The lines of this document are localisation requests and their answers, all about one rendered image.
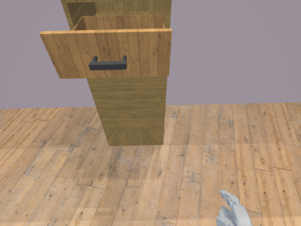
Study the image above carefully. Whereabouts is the cabinet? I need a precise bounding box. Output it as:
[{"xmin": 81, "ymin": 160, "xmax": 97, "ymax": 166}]
[{"xmin": 61, "ymin": 0, "xmax": 172, "ymax": 146}]

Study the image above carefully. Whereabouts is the robot right hand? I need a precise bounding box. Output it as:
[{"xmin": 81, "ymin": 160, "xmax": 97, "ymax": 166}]
[{"xmin": 216, "ymin": 190, "xmax": 253, "ymax": 226}]

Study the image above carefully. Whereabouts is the drawer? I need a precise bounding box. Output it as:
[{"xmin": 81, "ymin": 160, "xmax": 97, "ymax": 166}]
[{"xmin": 39, "ymin": 14, "xmax": 172, "ymax": 79}]

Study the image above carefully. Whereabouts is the handle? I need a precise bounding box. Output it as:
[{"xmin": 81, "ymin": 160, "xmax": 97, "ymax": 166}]
[{"xmin": 89, "ymin": 56, "xmax": 127, "ymax": 70}]

